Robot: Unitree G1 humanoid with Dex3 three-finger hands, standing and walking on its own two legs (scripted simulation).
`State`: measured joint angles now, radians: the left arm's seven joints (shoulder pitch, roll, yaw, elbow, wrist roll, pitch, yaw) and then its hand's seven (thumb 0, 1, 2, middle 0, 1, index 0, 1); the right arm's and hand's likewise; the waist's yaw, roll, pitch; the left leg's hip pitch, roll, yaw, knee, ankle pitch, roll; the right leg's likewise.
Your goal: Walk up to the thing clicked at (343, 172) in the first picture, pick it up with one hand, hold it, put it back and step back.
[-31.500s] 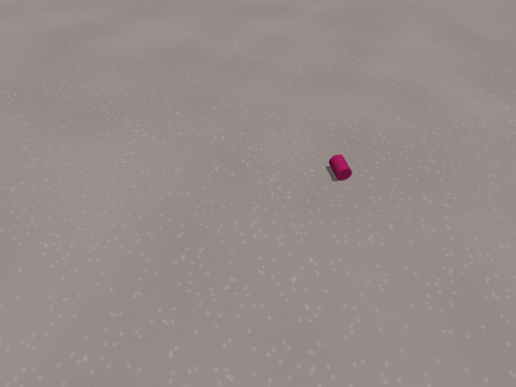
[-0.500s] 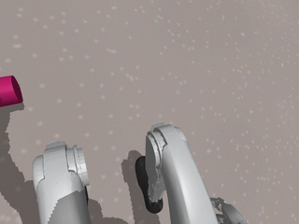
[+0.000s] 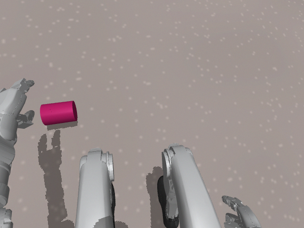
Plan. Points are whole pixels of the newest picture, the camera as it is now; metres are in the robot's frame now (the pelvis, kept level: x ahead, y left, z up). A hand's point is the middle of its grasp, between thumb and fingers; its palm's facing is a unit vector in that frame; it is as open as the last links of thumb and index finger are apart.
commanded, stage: home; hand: left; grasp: from above
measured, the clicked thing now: (59, 112) +0.49 +0.32 -0.39
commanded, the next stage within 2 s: none
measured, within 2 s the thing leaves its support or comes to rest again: neither
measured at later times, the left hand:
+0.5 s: hand (2, 176) +0.26 +0.23 +0.10, palm faces +0.04 -0.92 -0.38, open 7.4 cm
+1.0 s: hand out of the picture +0.22 +0.20 +0.24, palm faces +0.19 -0.96 -0.20, open 7.4 cm
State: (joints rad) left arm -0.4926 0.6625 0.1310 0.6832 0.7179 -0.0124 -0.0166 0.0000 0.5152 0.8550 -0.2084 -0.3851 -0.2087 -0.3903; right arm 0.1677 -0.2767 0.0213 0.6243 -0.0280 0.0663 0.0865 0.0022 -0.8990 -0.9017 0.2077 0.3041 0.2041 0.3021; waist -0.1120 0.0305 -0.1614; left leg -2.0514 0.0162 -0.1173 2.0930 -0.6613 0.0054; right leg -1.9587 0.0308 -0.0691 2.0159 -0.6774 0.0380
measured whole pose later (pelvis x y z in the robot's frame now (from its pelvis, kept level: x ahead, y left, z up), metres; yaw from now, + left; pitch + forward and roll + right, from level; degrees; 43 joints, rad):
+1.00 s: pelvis +0.08 +0.00 +0.28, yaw +8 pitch +11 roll -3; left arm 0.53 0.21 0.04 -0.15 -0.06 0.46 0.02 0.01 0.90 0.90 -0.20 -0.30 -0.20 -0.30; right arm 0.30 -0.21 0.04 0.51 0.01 -0.20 -0.19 0.01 -0.90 -0.90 0.21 0.30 0.20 0.30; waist -0.05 0.05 -0.18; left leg -0.72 0.02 -0.07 1.01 -0.48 -0.01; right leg -0.64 0.01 -0.05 0.94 -0.49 0.01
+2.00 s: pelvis +0.08 -0.01 +0.28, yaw +8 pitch +10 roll -2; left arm 0.50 0.22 0.03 -0.12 -0.05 0.46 0.01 0.01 0.90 0.90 -0.20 -0.30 -0.20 -0.30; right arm 0.29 -0.22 0.04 0.53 0.00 -0.23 -0.18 0.01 -0.90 -0.90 0.21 0.30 0.21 0.30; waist -0.04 0.04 -0.16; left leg -0.71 0.02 -0.07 1.02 -0.48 -0.02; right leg -0.64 0.01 -0.05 0.96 -0.49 0.01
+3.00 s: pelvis +0.09 +0.00 +0.28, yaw +8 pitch +10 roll -3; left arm 0.51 0.23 0.03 -0.13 -0.05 0.45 0.02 0.01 0.90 0.90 -0.20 -0.30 -0.20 -0.30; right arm 0.29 -0.22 0.03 0.53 0.01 -0.22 -0.18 0.01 -0.90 -0.90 0.21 0.30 0.21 0.30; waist -0.04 0.04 -0.16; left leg -0.71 0.02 -0.07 1.03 -0.50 -0.01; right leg -0.64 0.01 -0.04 0.96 -0.50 0.01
